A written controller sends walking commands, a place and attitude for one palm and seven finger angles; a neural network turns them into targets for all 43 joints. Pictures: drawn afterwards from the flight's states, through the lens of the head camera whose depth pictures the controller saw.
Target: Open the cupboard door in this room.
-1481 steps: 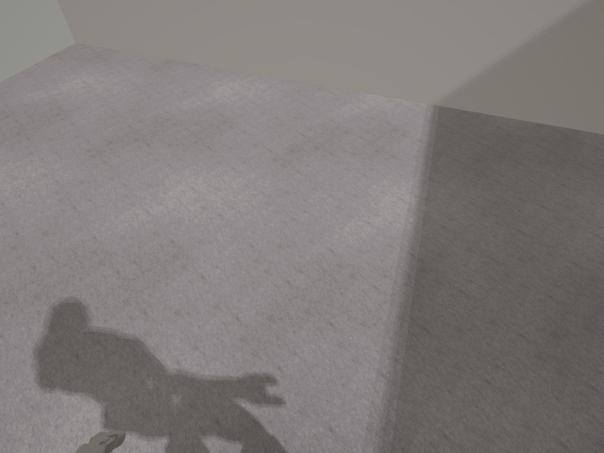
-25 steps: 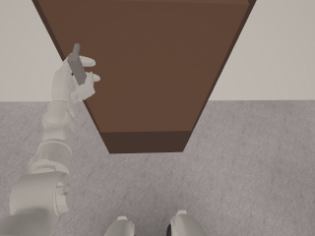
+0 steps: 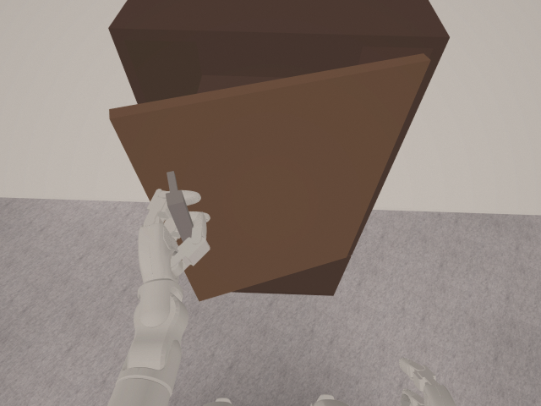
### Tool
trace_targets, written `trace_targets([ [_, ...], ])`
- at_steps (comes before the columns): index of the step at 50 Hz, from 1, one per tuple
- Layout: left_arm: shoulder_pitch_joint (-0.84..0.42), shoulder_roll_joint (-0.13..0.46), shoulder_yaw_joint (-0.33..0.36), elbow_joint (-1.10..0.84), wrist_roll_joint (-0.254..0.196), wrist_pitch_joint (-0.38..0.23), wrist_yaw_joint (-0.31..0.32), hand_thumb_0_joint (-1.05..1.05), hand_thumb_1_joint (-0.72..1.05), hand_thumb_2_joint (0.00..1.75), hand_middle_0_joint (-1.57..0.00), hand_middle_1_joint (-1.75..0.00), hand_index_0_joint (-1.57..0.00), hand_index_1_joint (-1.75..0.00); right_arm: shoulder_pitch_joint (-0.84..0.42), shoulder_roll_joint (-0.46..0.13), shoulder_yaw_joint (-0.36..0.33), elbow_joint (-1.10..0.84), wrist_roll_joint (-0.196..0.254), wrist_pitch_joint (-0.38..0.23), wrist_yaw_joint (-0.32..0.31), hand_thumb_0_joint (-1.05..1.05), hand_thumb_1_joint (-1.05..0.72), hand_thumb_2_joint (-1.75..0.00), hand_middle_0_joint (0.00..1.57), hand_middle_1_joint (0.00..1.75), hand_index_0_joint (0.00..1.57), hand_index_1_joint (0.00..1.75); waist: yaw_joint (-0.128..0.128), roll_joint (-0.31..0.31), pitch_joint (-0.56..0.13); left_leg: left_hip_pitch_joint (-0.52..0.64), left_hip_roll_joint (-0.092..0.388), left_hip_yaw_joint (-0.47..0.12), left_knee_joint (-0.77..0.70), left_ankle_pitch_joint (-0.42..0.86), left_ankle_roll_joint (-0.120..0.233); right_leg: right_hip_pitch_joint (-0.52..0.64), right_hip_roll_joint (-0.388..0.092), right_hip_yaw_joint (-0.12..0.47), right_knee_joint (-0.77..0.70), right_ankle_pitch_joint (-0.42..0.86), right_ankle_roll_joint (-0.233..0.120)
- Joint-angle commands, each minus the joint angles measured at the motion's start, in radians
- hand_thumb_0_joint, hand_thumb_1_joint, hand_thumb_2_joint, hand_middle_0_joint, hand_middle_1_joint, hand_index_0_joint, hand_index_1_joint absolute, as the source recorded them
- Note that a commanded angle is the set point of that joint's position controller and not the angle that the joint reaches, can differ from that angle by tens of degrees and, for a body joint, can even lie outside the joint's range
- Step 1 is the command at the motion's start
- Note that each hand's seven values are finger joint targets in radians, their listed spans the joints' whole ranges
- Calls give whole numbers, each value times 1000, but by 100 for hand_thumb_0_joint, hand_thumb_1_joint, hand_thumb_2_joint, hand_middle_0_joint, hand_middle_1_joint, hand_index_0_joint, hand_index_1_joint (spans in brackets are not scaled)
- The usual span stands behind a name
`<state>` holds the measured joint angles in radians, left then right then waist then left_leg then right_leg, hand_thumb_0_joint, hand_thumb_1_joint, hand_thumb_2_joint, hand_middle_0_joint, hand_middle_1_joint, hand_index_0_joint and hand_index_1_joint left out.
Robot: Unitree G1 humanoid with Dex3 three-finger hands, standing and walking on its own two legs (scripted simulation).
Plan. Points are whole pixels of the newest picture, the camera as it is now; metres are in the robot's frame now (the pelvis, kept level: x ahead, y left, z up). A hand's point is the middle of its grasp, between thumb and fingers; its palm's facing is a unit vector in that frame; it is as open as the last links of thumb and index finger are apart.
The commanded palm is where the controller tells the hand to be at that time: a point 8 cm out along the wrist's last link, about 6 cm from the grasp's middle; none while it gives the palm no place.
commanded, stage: pull the door open along its arc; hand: left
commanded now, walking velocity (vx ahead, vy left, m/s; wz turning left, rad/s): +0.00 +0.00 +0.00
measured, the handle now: (182, 214) +0.38 +0.15 +0.06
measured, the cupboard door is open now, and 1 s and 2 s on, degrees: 20 38 41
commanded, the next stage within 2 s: open thumb and fingers to let go in 0.54 s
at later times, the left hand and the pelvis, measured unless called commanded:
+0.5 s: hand (251, 309) +0.24 +0.04 +0.06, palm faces +0.30 -0.95 -0.02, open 5.7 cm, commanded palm +0.17 +0.07 +0.06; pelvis +0.00 -0.04 +0.00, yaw +3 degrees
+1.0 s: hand (242, 315) +0.23 +0.05 +0.06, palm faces +0.40 -0.92 -0.01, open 9.4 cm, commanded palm +0.18 +0.08 +0.06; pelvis +0.00 -0.05 -0.01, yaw +5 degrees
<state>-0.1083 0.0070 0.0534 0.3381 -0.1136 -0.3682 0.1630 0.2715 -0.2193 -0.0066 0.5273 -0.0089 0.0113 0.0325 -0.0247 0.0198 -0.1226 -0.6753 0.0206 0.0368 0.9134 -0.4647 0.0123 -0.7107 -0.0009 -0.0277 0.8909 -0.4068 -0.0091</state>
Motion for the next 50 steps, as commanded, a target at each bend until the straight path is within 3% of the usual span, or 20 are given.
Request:
trace_targets([
  [1, -81, 46, -8, -331, 104, -57, 234, 0, 90, 90, -40, -135, -40, -135, -30, -89, -38, -135, -29, -48, 11, 0, -90, -90, 20, 30, 20, 30, 43, -28, -294, 110, -21, -20, -101, 368, -14, 229, 8, -34, -61, 344, -15],
  [2, -62, 15, -41, -351, 129, -47, 273, 0, 90, 90, -40, -135, -40, -135, -40, -85, -38, -138, -33, -47, 13, 0, -90, -90, 20, 30, 20, 30, 45, -11, -294, 110, -21, -23, -102, 356, -16, 226, 8, -36, -58, 326, -17],
  [4, -44, -19, -96, -349, 160, -22, 309, 0, 90, 90, -40, -135, -40, -135, -43, -88, -38, -138, -37, -42, 8, 0, -90, -90, 20, 30, 20, 30, 22, -59, -266, 112, -22, -33, -100, 317, -13, 218, 10, -35, -76, 302, -17],
  [10, 15, -121, -224, -427, 199, 25, 384, 0, 90, 90, -40, -135, -40, -135, -104, -68, -29, -151, -43, -42, -14, 0, -90, -90, 20, 30, 20, 30, 10, -88, -239, 113, -27, -34, -101, 239, -7, 234, 2, -20, -111, 249, -15],
  [16, 186, -176, -331, -522, 220, 39, 371, 0, 90, 90, -40, -135, -40, -135, -129, -45, -20, -168, -47, -62, -22, 0, -90, -90, 20, 30, 20, 30, 11, -112, -216, 113, -35, -33, -92, 238, -2, 276, -11, 1, -141, 285, -13],
  [19, 320, -197, -371, -593, 214, 44, 356, 0, 90, 90, -40, -135, -40, -135, -142, -37, -14, -185, -41, -76, -15, 0, -90, -90, 20, 30, 20, 30, 25, -71, -205, 118, -39, -35, -94, 241, -3, 294, -14, 3, -149, 296, -18],
  [23, 482, -220, -417, -690, 199, 50, 338, 0, 90, 90, -40, -135, -40, -135, -156, -27, -6, -203, -39, -99, -8, 0, -90, -90, 20, 30, 20, 30, 27, -76, -187, 115, -46, -36, -80, 232, -3, 304, -20, 10, -157, 313, -11],
  [27, 602, -218, -411, -734, 177, 63, 326, 0, 90, 90, -40, -135, -40, -135, -173, -24, -1, -213, -37, -116, -3, 0, -90, -90, 20, 30, 20, 30, 39, -88, -141, 95, -55, -38, -65, 197, -7, 291, -26, 29, -182, 273, -8],
  [31, 450, -181, -346, -679, 186, 63, 362, 0, 90, 90, -40, -135, -40, -135, -182, -28, -2, -190, -48, -129, -14, 0, -90, -90, 20, 30, 20, 30, 26, -101, -100, 63, -62, -49, -26, 143, -9, 214, -36, 69, -203, 156, -1],
  [32, 357, -151, -315, -654, 192, 57, 376, 0, 90, 90, -40, -135, -40, -135, -179, -30, 0, -176, -53, -131, -19, 0, -90, -90, 20, 30, 20, 30, 12, -110, -81, 45, -62, -55, -15, 126, -9, 187, -42, 83, -206, 127, 4],
  [34, 350, -156, -310, -640, 197, 49, 380, 0, 76, 84, -39, -134, -39, -134, -179, -29, -5, -171, -54, -138, -23, 0, -90, -90, 20, 30, 20, 30, 21, -113, -99, 46, -63, -59, -9, 124, -8, 190, -47, 100, -214, 106, 4],
  [38, 405, -158, -310, -637, 169, 43, 354, 0, 48, 72, -37, -130, -37, -130, -154, -33, -10, -176, -50, -140, -28, 0, -90, -90, 20, 30, 20, 30, 27, -159, -177, 29, -63, -58, -18, 154, -11, 285, -68, 125, -200, 266, 25],
  [42, 415, -157, -350, -677, 193, 39, 321, 0, 20, 60, -35, -127, -35, -127, -132, -41, -13, -182, -47, -131, -23, 0, -90, -90, 20, 30, 20, 30, 16, -104, -196, 42, -57, -57, -25, 189, -5, 296, -70, 112, -167, 352, 24],
  [44, 402, -166, -381, -667, 204, 40, 306, 0, 6, 54, -34, -126, -34, -126, -123, -48, -12, -185, -48, -131, -21, 0, -90, -90, 20, 30, 20, 30, -2, -122, -172, 38, -53, -65, -24, 186, 1, 269, -67, 95, -159, 339, 22],
  [50, 389, -158, -366, -656, 182, 31, 293, 0, -36, 36, -31, -122, -31, -122, -138, -54, -12, -193, -47, -137, -30, 0, -90, -90, 20, 30, 20, 30, 6, -144, -157, 11, -56, -65, -12, 128, 1, 234, -70, 107, -182, 190, 21],
])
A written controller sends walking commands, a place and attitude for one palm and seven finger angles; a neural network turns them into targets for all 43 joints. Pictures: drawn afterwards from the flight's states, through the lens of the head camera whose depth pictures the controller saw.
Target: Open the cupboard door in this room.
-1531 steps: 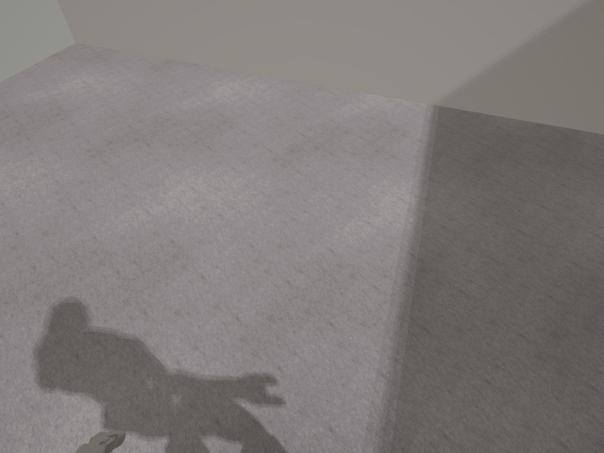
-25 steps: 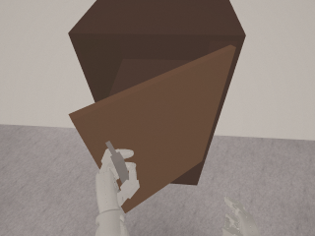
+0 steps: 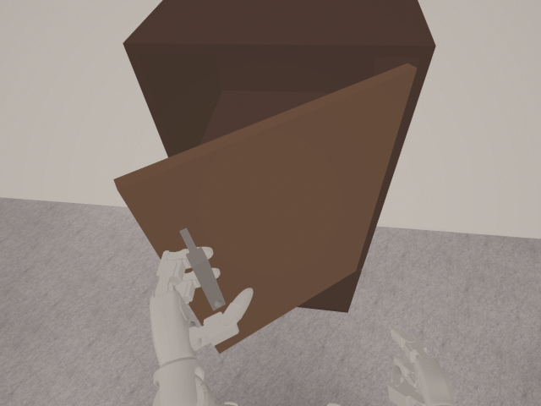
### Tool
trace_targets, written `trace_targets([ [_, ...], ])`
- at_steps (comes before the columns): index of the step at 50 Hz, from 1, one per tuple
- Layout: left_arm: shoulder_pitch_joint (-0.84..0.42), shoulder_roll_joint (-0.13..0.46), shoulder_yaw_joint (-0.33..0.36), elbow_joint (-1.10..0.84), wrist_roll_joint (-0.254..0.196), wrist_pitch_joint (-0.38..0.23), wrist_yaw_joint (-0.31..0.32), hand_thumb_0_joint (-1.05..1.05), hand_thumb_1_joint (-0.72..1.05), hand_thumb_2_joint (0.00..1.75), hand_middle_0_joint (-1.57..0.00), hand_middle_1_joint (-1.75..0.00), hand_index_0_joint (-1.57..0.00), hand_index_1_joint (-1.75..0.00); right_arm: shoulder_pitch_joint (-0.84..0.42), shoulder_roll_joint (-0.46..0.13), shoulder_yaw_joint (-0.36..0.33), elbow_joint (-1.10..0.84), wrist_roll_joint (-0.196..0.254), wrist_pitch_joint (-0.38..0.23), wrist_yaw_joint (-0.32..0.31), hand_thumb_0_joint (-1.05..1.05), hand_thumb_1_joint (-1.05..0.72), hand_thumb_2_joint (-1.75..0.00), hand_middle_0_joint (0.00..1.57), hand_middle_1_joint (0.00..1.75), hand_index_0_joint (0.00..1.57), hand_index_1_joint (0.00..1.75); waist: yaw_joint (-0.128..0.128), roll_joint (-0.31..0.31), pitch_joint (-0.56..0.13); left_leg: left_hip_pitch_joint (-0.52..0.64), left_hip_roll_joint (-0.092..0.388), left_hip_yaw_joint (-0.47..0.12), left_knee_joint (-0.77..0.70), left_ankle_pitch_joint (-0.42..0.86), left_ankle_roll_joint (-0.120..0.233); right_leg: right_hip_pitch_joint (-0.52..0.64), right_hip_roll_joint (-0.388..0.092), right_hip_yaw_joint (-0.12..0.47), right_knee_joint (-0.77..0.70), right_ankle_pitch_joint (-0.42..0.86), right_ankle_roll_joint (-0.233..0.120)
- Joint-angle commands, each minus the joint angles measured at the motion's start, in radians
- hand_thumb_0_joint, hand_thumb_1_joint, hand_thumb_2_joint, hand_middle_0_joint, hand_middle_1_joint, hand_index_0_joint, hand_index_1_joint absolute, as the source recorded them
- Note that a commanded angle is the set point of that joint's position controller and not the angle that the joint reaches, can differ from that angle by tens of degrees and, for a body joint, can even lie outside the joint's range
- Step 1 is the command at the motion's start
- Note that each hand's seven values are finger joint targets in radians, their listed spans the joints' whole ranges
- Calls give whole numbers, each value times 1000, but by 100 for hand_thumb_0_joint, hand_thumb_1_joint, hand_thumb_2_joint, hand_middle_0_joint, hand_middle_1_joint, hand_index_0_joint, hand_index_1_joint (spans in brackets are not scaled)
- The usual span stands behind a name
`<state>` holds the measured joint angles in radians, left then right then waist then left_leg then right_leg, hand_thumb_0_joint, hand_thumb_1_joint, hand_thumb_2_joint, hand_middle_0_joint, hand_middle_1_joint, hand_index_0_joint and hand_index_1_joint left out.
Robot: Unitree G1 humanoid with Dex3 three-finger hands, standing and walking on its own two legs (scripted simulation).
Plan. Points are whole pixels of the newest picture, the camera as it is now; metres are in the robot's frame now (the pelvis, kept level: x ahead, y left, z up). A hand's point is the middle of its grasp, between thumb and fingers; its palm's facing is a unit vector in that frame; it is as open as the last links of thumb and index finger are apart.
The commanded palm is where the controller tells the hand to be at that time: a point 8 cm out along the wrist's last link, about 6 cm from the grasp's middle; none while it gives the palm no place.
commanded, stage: open thumb and fingers to let go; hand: left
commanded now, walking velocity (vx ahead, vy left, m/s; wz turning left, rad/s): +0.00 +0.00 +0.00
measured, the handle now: (202, 270) +0.29 +0.12 +0.06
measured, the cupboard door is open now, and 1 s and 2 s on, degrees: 38 41 41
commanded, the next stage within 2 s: slide the hand sideways off the handle in 0.46 s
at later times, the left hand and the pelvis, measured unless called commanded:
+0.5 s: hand (212, 301) +0.25 +0.09 +0.07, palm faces +0.22 -0.98 -0.02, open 15.4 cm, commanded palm +0.20 +0.12 +0.06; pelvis +0.00 +0.04 +0.00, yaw -2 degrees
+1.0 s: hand (213, 342) +0.20 +0.08 +0.07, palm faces -0.16 -0.99 +0.01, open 16.3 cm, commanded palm +0.17 +0.14 +0.06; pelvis -0.02 +0.06 -0.02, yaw -2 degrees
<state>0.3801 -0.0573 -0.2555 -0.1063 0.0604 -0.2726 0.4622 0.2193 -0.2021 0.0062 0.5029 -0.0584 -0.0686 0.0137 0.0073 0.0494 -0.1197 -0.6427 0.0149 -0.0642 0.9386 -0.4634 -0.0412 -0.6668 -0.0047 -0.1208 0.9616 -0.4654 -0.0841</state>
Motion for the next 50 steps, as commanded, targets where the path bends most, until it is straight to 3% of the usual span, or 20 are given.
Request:
trace_targets([
  [1, -104, -82, -43, -214, 8, -66, -3, 0, -43, 33, -30, -121, -30, -121, -82, -70, -26, -167, 4, -57, -12, 0, -90, -90, 20, 30, 20, 30, -21, -165, -175, -24, -52, 38, -37, 125, 53, 194, -65, 199, -246, 235, 93],
  [4, -104, -101, -62, -212, 17, -60, 13, 0, -50, 30, -30, -120, -30, -120, -85, -69, -26, -175, 6, -58, -10, 0, -90, -90, 20, 30, 20, 30, -16, -149, -177, -10, -52, 39, -42, 136, 56, 178, -51, 171, -232, 217, 81],
  [9, -168, -114, -76, -214, 26, -56, 36, 0, -50, 30, -26, -95, -26, -95, -88, -70, -26, -173, 8, -65, -13, 0, -90, -90, 20, 30, 20, 30, -24, -148, -166, 2, -49, 39, -41, 131, 60, 138, -36, 142, -223, 160, 72],
  [20, -160, -192, -146, -231, 41, -6, 68, 0, -50, 30, -17, -40, -17, -40, -95, -68, -21, -186, 12, -64, 5, 0, -90, -90, 20, 30, 20, 30, -16, -63, -182, 58, -32, 28, -80, 193, 53, 114, 3, 48, -144, 215, 47],
  [22, -152, -202, -149, -224, 36, 7, 72, 0, -50, 30, -15, -30, -15, -30, -98, -68, -19, -186, 13, -63, 9, 0, -90, -90, 20, 30, 20, 30, -17, -84, -166, 55, -30, 24, -86, 187, 52, 111, 7, 39, -146, 204, 47],
  [28, -148, -231, -165, -257, 29, 32, 78, 0, -50, 30, -15, -30, -15, -30, -121, -64, -18, -187, 14, -56, 20, 0, -90, -90, 20, 30, 20, 30, -5, -72, -186, 67, -29, 24, -89, 204, 49, 121, 12, 35, -138, 212, 44],
  [29, -158, -89, -358, -256, 131, -11, -119, 0, -50, 30, -15, -30, -15, -30, -30, -109, -18, -167, 23, -64, 29, 0, -90, -90, 20, 30, 20, 30, -112, -123, -74, 67, -31, 25, -70, 206, 73, 62, -6, 79, -144, 279, 52],
  [30, -192, -17, -271, -342, 89, -51, -228, 0, -50, 30, -15, -30, -15, -30, -31, -101, -32, -192, 29, -64, 25, 0, -90, -90, 20, 30, 20, 30, -66, -68, -176, 81, -31, 30, -69, 212, 73, 112, -11, 86, -132, 299, 44],
  [31, -171, 1, -274, -337, 72, -67, -293, 0, -50, 30, -15, -30, -15, -30, -30, -100, -29, -201, 32, -63, 19, 0, -90, -90, 20, 30, 20, 30, -58, -63, -181, 82, -36, 31, -68, 216, 78, 135, -12, 91, -128, 315, 43],
  [33, -154, 45, -247, -337, 29, -89, -409, 0, -50, 30, -15, -30, -15, -30, -29, -100, -23, -222, 39, -73, 10, 0, -90, -90, 20, 30, 20, 30, -63, -92, -167, 57, -40, 30, -58, 187, 79, 126, -15, 97, -128, 289, 49],
  [35, -157, 27, -239, -372, -15, -100, -464, 0, -50, 30, -15, -30, -15, -30, -35, -96, -20, -248, 47, -85, 4, 0, -90, -90, 20, 30, 20, 30, -63, -85, -152, 46, -37, 18, -56, 152, 79, 95, -12, 91, -115, 225, 48],
  [39, -79, 5, -180, -389, -63, -93, -431, 0, -50, 30, -15, -30, -15, -30, -40, -95, -19, -281, 59, -102, -5, 0, -90, -90, 20, 30, 20, 30, -37, -89, -124, 17, -38, 3, -67, 80, 69, 47, -2, 62, -102, 99, 47],
  [40, -74, 8, -170, -387, -56, -90, -411, 0, -50, 30, -15, -30, -15, -30, -38, -96, -22, -282, 58, -102, -4, 0, -90, -90, 20, 30, 20, 30, -43, -98, -127, 15, -36, 1, -59, 77, 68, 29, -1, 59, -91, 96, 48],
  [44, -5, 74, -100, -352, 8, -62, -330, 0, -50, 30, -15, -30, -15, -30, -26, -99, -25, -295, 49, -76, 2, 0, -90, -90, 20, 30, 20, 30, -16, -114, -144, -22, -36, 5, -51, 86, 60, 30, 0, 60, -62, 97, 44],
  [45, -20, 59, -118, -365, 22, -57, -321, 0, -50, 30, -15, -30, -15, -30, -32, -96, -23, -302, 47, -71, 5, 0, -90, -90, 20, 30, 20, 30, -20, -100, -147, -25, -37, 8, -46, 84, 62, 23, -4, 63, -58, 98, 44],
  [47, -12, 70, -106, -380, 28, -56, -315, 0, -50, 30, -15, -30, -15, -30, -27, -93, -25, -308, 49, -62, 4, 0, -90, -90, 20, 30, 20, 30, -14, -104, -158, -26, -36, 15, -46, 74, 61, 27, -2, 68, -62, 88, 44],
  [50, 46, 85, -84, -393, 3, -41, -331, 0, -50, 30, -15, -30, -15, -30, -29, -95, -21, -319, 55, -51, 1, 0, -90, -90, 20, 30, 20, 30, -3, -98, -160, -23, -37, 24, -55, 76, 61, 53, 2, 73, -78, 95, 44],
])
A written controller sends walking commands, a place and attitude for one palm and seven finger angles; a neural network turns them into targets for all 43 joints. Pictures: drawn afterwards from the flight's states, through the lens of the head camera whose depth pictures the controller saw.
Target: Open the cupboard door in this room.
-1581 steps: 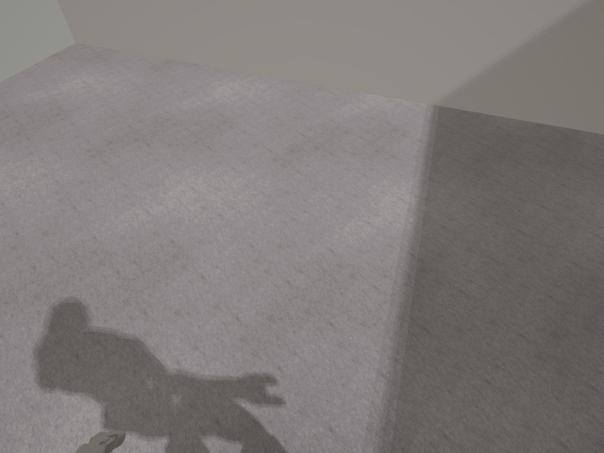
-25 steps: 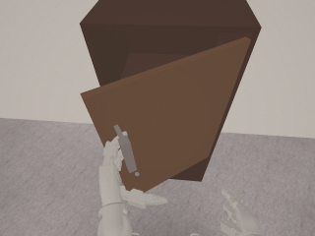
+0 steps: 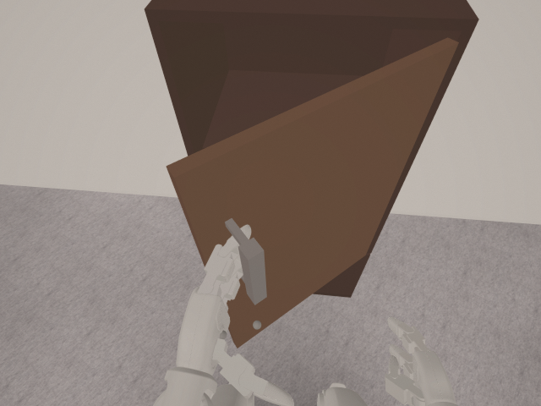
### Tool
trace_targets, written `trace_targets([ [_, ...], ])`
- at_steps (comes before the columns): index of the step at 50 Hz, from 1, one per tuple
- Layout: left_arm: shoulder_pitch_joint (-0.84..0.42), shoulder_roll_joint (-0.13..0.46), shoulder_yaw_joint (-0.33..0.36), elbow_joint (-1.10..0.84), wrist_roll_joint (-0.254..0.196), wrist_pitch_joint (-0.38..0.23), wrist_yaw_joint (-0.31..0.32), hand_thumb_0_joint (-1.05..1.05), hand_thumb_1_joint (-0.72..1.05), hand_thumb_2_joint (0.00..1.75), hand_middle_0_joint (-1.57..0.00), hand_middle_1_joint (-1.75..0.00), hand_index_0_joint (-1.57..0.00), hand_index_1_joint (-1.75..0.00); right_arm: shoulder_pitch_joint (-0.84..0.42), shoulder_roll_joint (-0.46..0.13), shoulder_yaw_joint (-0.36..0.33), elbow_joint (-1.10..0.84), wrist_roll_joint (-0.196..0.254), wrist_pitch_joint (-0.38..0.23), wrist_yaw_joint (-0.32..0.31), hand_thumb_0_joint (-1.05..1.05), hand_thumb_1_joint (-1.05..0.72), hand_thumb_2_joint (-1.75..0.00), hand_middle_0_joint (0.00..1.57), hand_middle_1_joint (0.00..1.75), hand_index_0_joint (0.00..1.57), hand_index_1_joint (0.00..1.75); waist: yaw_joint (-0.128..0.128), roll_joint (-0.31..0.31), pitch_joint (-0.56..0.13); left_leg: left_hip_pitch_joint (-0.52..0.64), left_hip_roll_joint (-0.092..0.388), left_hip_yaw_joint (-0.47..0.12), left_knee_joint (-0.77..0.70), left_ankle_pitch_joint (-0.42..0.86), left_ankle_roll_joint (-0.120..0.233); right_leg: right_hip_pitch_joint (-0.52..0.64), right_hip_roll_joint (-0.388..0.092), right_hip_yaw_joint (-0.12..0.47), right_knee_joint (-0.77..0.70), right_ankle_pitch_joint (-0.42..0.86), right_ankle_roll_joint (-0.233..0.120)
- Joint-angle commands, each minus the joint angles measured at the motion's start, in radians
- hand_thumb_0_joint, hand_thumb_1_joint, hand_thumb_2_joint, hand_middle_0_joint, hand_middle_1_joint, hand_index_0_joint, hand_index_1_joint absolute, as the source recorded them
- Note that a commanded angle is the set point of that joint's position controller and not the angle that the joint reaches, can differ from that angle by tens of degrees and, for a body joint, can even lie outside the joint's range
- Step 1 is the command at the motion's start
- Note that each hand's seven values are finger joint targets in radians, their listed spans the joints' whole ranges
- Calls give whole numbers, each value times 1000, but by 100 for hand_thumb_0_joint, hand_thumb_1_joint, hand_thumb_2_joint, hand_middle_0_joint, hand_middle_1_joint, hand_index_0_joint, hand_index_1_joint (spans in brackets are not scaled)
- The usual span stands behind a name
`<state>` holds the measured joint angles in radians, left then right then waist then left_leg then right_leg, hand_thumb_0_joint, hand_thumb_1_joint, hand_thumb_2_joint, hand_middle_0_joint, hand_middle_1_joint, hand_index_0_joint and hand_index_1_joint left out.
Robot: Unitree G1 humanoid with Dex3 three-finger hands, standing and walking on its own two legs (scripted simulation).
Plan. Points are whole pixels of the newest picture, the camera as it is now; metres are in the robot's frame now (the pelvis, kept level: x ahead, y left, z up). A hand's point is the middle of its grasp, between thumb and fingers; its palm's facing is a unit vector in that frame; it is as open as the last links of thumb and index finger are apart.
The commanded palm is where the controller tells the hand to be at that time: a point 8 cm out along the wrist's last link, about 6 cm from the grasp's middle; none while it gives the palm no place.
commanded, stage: slide the hand sideways off the handle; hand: left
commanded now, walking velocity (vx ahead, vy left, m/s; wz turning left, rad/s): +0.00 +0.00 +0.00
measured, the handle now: (245, 263) +0.29 +0.06 +0.08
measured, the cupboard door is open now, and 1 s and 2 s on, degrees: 41 41 41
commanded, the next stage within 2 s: draw the hand back to the body in 0.76 s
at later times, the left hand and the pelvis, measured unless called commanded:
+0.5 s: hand (213, 352) +0.18 +0.08 +0.09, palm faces -0.07 -1.00 -0.02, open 16.2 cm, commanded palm +0.15 +0.14 +0.08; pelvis +0.01 -0.01 -0.01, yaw +0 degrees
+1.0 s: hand (171, 358) +0.17 +0.12 +0.09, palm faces -0.08 -1.00 -0.02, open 16.3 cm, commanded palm +0.14 +0.19 +0.11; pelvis +0.01 +0.00 -0.01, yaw +0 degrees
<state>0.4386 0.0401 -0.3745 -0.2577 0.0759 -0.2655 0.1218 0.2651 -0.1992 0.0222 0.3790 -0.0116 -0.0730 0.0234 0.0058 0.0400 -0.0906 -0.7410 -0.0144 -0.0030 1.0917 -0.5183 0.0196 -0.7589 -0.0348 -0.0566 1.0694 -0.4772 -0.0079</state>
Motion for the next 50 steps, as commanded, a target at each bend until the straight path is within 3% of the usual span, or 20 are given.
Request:
trace_targets([
  [1, 1, -9, 38, -261, -23, -44, 2, 0, -50, 30, -15, -30, -15, -30, -70, -99, -36, -201, 10, -42, -9, 0, -90, -90, 20, 30, 20, 30, -1, -82, -196, 81, -7, -37, -214, 136, -1, 155, 33, 6, -185, 114, -33],
  [4, 91, 7, 67, -270, -50, -26, -16, 0, -50, 30, -15, -30, -15, -30, -68, -101, -33, -211, 15, -35, -13, 0, -90, -90, 20, 30, 20, 30, 11, -96, -180, 79, -6, -35, -222, 165, -1, 183, 38, 5, -193, 149, -32],
  [7, 100, 25, 88, -291, -68, -26, -32, 0, -50, 30, -15, -30, -15, -30, -65, -103, -29, -218, 13, -30, -17, 0, -90, -90, 20, 30, 20, 30, -4, -115, -125, 51, -7, -30, -217, 118, -1, 162, 38, 8, -207, 107, -25],
  [11, 150, 41, 107, -314, -72, -58, -53, 0, -50, 30, -15, -30, -15, -30, -52, -104, -33, -220, 10, -36, -17, 0, -90, -90, 20, 30, 20, 30, -9, -78, -109, 38, -7, -30, -196, 119, -2, 129, 39, 8, -187, 109, -25],
  [20, 263, 95, 169, -392, -118, -111, -128, 0, -50, 30, -15, -30, -15, -30, -41, -110, -53, -229, 18, -46, -25, 0, -90, -90, 20, 30, 20, 30, -5, -52, -166, 19, -12, -23, -146, 165, 0, 129, 41, 19, -149, 166, -24],
  [26, 295, 140, 260, -372, -168, -96, -167, 0, -50, 30, -15, -30, -15, -30, -51, -108, -61, -222, 28, -40, -45, 0, -90, -90, 20, 30, 20, 30, -4, -95, -140, -32, -15, -15, -122, 124, 0, 130, 40, 47, -182, 104, -15],
  [28, 317, 153, 288, -381, -186, -100, -184, 0, -50, 30, -15, -30, -15, -30, -50, -107, -65, -222, 31, -41, -53, 0, -90, -90, 20, 30, 20, 30, 1, -118, -162, -37, -15, -13, -111, 136, 1, 147, 38, 57, -184, 114, -13],
  [29, 334, 163, 303, -382, -189, -102, -193, 0, -50, 30, -15, -30, -15, -30, -55, -107, -68, -218, 33, -40, -56, 0, -90, -90, 20, 30, 20, 30, 10, -99, -175, -30, -14, -12, -110, 162, 1, 159, 40, 54, -173, 148, -17],
  [33, 348, 182, 344, -375, -230, -114, -242, 0, -50, 30, -15, -30, -15, -30, -60, -105, -71, -205, 41, -42, -66, 0, -90, -90, 20, 30, 20, 30, 5, -108, -164, -50, -15, -11, -96, 160, -1, 163, 34, 67, -179, 145, -11],
  [34, 364, 182, 349, -373, -236, -115, -255, 0, -50, 30, -15, -30, -15, -30, -68, -106, -73, -205, 42, -42, -70, 0, -90, -90, 20, 30, 20, 30, 13, -80, -167, -46, -15, -10, -94, 169, 1, 164, 35, 70, -179, 156, -13],
  [35, 360, 188, 355, -373, -245, -118, -267, 0, -50, 30, -15, -30, -15, -30, -64, -108, -72, -204, 44, -43, -71, 0, -90, -90, 20, 30, 20, 30, 5, -68, -157, -46, -14, -12, -95, 166, 0, 152, 35, 63, -173, 150, -13],
  [39, 341, 185, 359, -370, -274, -133, -305, 0, -50, 30, -15, -30, -15, -30, -67, -111, -76, -194, 46, -55, -79, 0, -90, -90, 20, 30, 20, 30, -4, -90, -158, -51, -11, -18, -79, 165, 2, 134, 38, 64, -174, 135, -11],
  [40, 336, 166, 331, -377, -277, -137, -313, 0, -50, 30, -15, -30, -15, -30, -66, -115, -73, -199, 47, -58, -78, 0, -90, -90, 20, 30, 20, 30, -9, -69, -155, -49, -12, -19, -81, 160, 2, 121, 38, 56, -168, 125, -11],
  [43, 350, 171, 335, -385, -281, -136, -315, 0, -50, 30, -15, -30, -15, -30, -62, -114, -76, -201, 48, -62, -78, 0, -90, -90, 20, 30, 20, 30, -2, -60, -170, -41, -13, -25, -84, 168, 1, 117, 42, 46, -154, 133, -15],
  [46, 347, 233, 387, -466, -270, -112, -288, 0, -50, 30, -15, -30, -15, -30, -58, -115, -78, -218, 56, -50, -82, 0, -90, -90, 20, 30, 20, 30, 20, 3, -221, 17, -7, -25, -122, 202, 0, 148, 48, 26, -144, 174, -19],
  [49, 342, 249, 418, -486, -268, -67, -261, 0, -50, 30, -15, -30, -15, -30, -55, -106, -73, -220, 61, -34, -87, 0, -90, -90, 20, 30, 20, 30, 23, 0, -203, 38, -3, -31, -156, 201, -1, 165, 56, 9, -161, 173, -19],
  [50, 344, 234, 415, -473, -273, -55, -261, 0, -50, 30, -15, -30, -15, -30, -58, -102, -71, -219, 63, -31, -89, 0, -90, -90, 20, 30, 20, 30, 13, -22, -171, 38, -3, -32, -164, 195, 0, 165, 56, 6, -175, 171, -16],
])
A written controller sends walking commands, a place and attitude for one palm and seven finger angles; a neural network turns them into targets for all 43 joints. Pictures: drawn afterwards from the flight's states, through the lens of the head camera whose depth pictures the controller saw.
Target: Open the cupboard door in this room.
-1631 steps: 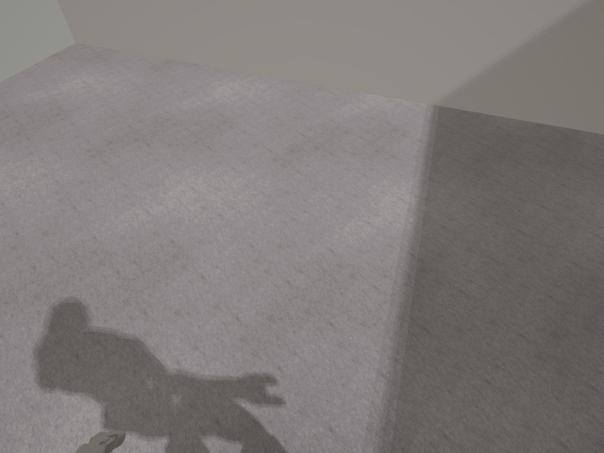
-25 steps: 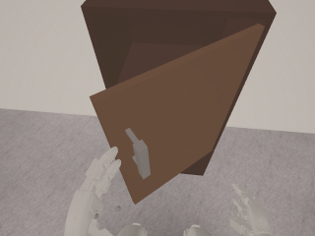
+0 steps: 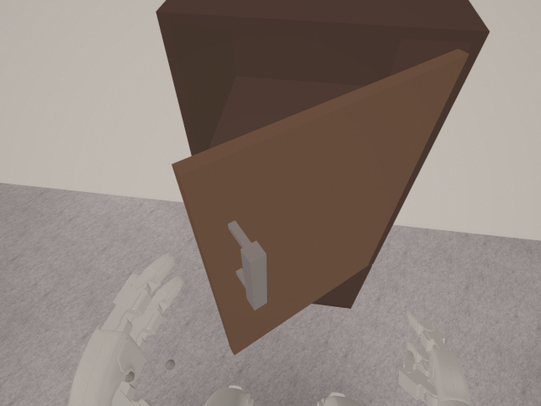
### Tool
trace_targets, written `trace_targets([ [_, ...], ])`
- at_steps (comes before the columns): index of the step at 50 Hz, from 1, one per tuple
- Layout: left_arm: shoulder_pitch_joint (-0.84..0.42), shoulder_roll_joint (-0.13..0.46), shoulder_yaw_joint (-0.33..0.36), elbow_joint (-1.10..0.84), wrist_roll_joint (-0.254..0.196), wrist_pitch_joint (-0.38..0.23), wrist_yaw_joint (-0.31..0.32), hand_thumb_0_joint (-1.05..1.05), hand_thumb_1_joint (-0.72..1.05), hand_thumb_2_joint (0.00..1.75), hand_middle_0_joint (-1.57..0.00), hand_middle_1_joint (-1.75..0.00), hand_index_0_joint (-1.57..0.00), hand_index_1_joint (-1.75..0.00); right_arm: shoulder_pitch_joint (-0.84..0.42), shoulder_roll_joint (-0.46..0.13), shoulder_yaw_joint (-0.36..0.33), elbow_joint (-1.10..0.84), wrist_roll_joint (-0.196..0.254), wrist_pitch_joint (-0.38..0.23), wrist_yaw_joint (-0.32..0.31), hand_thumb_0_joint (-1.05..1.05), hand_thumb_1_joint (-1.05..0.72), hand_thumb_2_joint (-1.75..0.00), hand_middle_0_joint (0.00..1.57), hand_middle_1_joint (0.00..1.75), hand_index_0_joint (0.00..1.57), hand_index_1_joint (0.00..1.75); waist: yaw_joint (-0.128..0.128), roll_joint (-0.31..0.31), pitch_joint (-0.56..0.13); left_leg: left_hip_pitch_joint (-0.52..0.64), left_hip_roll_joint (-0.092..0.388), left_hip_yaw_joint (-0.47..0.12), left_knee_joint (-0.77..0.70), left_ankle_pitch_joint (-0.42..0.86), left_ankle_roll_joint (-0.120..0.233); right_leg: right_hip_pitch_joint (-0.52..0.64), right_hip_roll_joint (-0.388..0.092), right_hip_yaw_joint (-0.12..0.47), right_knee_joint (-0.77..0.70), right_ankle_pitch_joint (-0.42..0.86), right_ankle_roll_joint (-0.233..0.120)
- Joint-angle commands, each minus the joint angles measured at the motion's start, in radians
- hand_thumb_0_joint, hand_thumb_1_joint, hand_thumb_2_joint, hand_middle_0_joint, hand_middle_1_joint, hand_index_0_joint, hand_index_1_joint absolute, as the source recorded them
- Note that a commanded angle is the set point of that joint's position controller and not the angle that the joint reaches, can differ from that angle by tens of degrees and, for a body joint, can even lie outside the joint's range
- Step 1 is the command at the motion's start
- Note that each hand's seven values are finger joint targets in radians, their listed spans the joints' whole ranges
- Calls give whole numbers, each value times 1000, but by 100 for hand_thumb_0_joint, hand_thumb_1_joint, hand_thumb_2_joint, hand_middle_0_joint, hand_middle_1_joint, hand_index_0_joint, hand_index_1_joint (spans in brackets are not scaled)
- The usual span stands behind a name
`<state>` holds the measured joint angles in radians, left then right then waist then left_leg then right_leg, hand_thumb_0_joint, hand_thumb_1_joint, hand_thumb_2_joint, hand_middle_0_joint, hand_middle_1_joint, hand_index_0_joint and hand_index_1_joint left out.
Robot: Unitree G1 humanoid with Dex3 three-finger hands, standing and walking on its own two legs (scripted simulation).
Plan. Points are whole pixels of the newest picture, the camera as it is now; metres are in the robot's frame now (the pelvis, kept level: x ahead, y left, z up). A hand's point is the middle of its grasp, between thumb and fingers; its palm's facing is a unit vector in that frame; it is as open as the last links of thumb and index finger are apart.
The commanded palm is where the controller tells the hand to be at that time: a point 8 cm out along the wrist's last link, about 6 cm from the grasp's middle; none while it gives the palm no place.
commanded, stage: draw the hand back to the body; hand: left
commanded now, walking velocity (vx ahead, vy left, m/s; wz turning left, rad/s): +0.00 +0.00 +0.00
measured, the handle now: (247, 267) +0.28 +0.06 +0.09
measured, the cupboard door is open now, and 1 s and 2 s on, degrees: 41 41 41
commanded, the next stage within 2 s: step back with the hand held close in 1.44 s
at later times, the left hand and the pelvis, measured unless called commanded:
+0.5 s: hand (88, 321) +0.18 +0.20 +0.16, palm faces +0.14 -0.95 -0.27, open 15.4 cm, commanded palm +0.14 +0.25 +0.18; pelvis +0.01 +0.02 +0.04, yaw +0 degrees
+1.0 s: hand (3, 246) +0.21 +0.26 +0.23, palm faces +0.42 -0.81 -0.40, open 9.8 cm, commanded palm +0.16 +0.30 +0.25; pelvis +0.03 +0.01 +0.08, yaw -1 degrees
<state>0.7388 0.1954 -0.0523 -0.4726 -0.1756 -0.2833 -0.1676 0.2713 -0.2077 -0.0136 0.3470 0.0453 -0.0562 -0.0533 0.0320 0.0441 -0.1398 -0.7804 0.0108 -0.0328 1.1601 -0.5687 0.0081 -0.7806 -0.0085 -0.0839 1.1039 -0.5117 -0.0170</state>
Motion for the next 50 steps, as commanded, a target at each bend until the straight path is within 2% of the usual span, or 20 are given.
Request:
trace_targets([
  [1, 52, 79, 105, -239, -30, -24, 27, 0, -50, 30, -15, -30, -15, -30, -66, -93, -35, -186, 8, -44, -14, 0, -90, -90, 20, 30, 20, 30, -14, -48, -99, 73, -26, -3, -239, 226, 11, 187, 31, 34, -226, 184, -5],
  [4, 39, 64, 101, -224, -46, 10, 11, 0, -50, 30, -15, -30, -15, -30, -79, -103, -26, -184, 11, -49, -17, 0, -90, -90, 20, 30, 20, 30, -17, -45, -69, 98, -24, -9, -270, 211, 12, 199, 33, 24, -251, 164, -4],
  [7, 30, 85, 120, -237, -58, 39, -9, 0, -50, 30, -15, -30, -15, -30, -75, -110, -17, -180, 11, -62, -19, 0, -90, -90, 20, 30, 20, 30, -20, -47, -54, 121, -20, -12, -293, 214, 12, 213, 32, 20, -273, 168, -2],
  [9, 20, 123, 166, -240, -63, 53, -13, 0, -50, 30, -15, -30, -15, -30, -78, -113, -17, -170, 10, -68, -21, 0, -90, -90, 20, 30, 20, 30, -12, -45, -57, 128, -18, -11, -304, 215, 13, 234, 32, 21, -284, 164, -3],
  [11, -23, 120, 155, -276, -65, 59, -18, 0, -50, 30, -15, -30, -15, -30, -77, -115, -8, -171, 12, -80, -21, 0, -90, -90, 20, 30, 20, 30, -19, -4, -38, 156, -16, -18, -327, 216, 11, 226, 34, 11, -288, 167, -4],
  [13, -33, 133, 183, -288, -77, 65, -16, 0, -50, 30, -15, -30, -15, -30, -75, -115, -3, -163, 14, -92, -19, 0, -90, -90, 20, 30, 20, 30, -12, 10, -34, 171, -13, -25, -344, 218, 8, 237, 38, 4, -295, 166, -6],
  [14, -47, 153, 210, -287, -81, 69, -13, 0, -47, 32, -15, -30, -15, -30, -76, -118, -3, -154, 13, -96, -20, 0, -90, -90, 20, 30, 20, 30, -7, 8, -42, 177, -12, -25, -348, 216, 9, 249, 37, 5, -303, 162, -7],
  [17, -72, 152, 222, -291, -92, 83, -17, 0, -36, 36, -16, -30, -16, -30, -77, -120, 5, -139, 19, -118, -18, 0, -90, -90, 20, 30, 20, 30, -9, 45, -28, 212, -9, -32, -375, 223, 3, 257, 39, -3, -319, 170, -8],
  [18, -75, 157, 233, -296, -97, 90, -19, 0, -32, 37, -16, -30, -16, -30, -78, -121, 6, -134, 19, -125, -18, 0, -90, -90, 20, 30, 20, 30, -7, 29, -38, 221, -10, -35, -382, 240, 2, 274, 39, -7, -321, 189, -7],
  [19, -56, 317, 294, -351, 58, 145, 129, 0, -29, 39, -16, -30, -16, -30, -69, -109, 2, -146, 6, -108, -54, 0, -90, -90, 20, 30, 20, 30, 55, 43, -77, 219, 8, -29, -441, 238, 1, 337, 17, 52, -356, 189, -24],
  [20, -20, 207, 232, -364, 72, 179, 188, 0, -26, 40, -16, -30, -16, -30, -72, -92, 16, -147, -3, -105, -61, 0, -90, -90, 20, 30, 20, 30, 23, 45, -17, 225, 1, -25, -454, 237, -3, 330, 13, 44, -375, 189, -21],
  [21, -6, 170, 204, -338, 81, 203, 213, 0, -22, 42, -16, -30, -16, -30, -66, -92, 16, -137, -4, -102, -62, 0, -90, -90, 20, 30, 20, 30, 14, 27, 14, 225, 6, -26, -458, 229, -5, 321, 10, 39, -383, 180, -17],
  [22, -13, 162, 203, -329, 94, 218, 234, 0, -18, 43, -16, -30, -16, -30, -59, -92, 18, -120, -6, -96, -61, 0, -90, -90, 20, 30, 20, 30, 11, 64, 27, 238, 7, -19, -462, 253, -5, 339, 8, 38, -393, 199, -17],
  [24, -29, 192, 226, -319, 115, 230, 266, 0, -12, 47, -16, -30, -16, -30, -74, -100, 19, -104, -8, -93, -62, 0, -90, -90, 20, 30, 20, 30, 16, 33, 27, 273, 12, -27, -482, 310, -3, 372, 9, 29, -415, 233, -16],
  [28, -86, 229, 263, -306, 133, 233, 299, 0, 2, 52, -17, -30, -17, -30, -88, -106, 21, -76, -16, -98, -69, 0, -90, -90, 20, 30, 20, 30, 11, -27, 37, 341, 13, -14, -528, 298, 5, 423, 5, 35, -475, 237, -9],
  [35, -185, 266, 331, -294, 137, 218, 326, 0, 27, 63, -18, -30, -18, -30, -117, -110, 32, -10, -23, -130, -74, 0, -90, -90, 20, 30, 20, 30, 21, 50, 63, 448, 14, -25, -629, 353, -1, 515, -3, 35, -544, 276, -12],
  [38, -186, 268, 358, -257, 131, 216, 324, 0, 37, 68, -18, -30, -18, -30, -134, -110, 30, 17, -26, -138, -67, 0, -90, -90, 20, 30, 20, 30, 27, 3, 72, 478, 13, -13, -655, 405, -1, 558, -1, 31, -575, 322, -9],
  [42, -250, 283, 396, -233, 127, 206, 322, 0, 51, 74, -19, -30, -19, -30, -151, -115, 25, 44, -28, -139, -62, 0, -90, -90, 20, 30, 20, 30, 27, 26, 101, 519, 14, -4, -695, 428, -2, 590, 0, 37, -617, 345, -8],
  [45, -255, 301, 444, -190, 121, 202, 322, 0, 62, 78, -19, -30, -19, -30, -165, -117, 19, 63, -32, -136, -62, 0, -90, -90, 20, 30, 20, 30, 35, -25, 98, 540, 16, 5, -720, 472, 2, 636, 1, 36, -637, 392, -7],
  [50, -333, 334, 495, -222, 118, 184, 321, 0, 80, 86, -20, -30, -20, -30, -176, -116, 17, 88, -35, -138, -52, 0, -90, -90, 20, 30, 20, 30, 38, 78, 71, 601, 12, 17, -742, 548, -3, 676, -4, 46, -667, 447, -9],
])
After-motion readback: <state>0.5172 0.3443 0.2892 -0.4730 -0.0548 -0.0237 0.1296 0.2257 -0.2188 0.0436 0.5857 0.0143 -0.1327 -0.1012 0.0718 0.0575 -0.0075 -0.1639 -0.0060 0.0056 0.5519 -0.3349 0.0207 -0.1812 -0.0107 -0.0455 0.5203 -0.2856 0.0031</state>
